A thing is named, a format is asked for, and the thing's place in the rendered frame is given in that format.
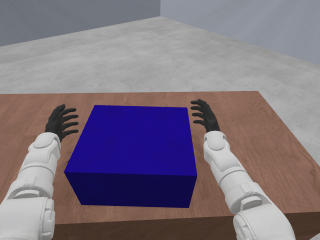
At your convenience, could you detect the right robot hand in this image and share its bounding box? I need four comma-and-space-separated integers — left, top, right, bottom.
190, 99, 220, 133

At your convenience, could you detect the robot right forearm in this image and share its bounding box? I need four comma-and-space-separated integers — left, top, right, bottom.
203, 131, 296, 240

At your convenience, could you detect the pedestal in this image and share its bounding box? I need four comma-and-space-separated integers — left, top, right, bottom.
0, 91, 320, 240

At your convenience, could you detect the right robot upper arm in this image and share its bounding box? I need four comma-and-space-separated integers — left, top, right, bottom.
233, 203, 295, 240

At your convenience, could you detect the left robot upper arm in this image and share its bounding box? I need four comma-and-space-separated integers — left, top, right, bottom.
0, 196, 55, 240

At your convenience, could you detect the left robot hand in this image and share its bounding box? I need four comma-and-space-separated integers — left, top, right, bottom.
45, 104, 79, 143

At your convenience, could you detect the carton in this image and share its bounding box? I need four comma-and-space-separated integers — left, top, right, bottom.
64, 105, 198, 208

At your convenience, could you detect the robot left forearm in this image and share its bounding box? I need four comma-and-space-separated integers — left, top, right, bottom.
0, 132, 61, 209

